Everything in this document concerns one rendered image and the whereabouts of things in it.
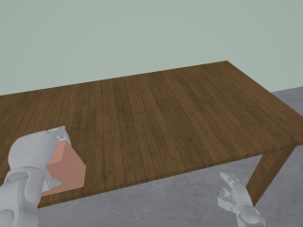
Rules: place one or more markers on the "robot left hand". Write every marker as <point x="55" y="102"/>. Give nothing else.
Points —
<point x="36" y="150"/>

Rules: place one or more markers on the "sponge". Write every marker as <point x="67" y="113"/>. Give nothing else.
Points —
<point x="65" y="165"/>

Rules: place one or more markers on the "robot left forearm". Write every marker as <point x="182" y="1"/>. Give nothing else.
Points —
<point x="20" y="195"/>

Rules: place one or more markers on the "robot right forearm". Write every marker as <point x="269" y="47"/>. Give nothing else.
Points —
<point x="248" y="216"/>

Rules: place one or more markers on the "table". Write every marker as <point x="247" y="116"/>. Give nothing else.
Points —
<point x="146" y="127"/>

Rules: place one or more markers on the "robot right hand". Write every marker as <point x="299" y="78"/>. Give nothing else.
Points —
<point x="229" y="200"/>

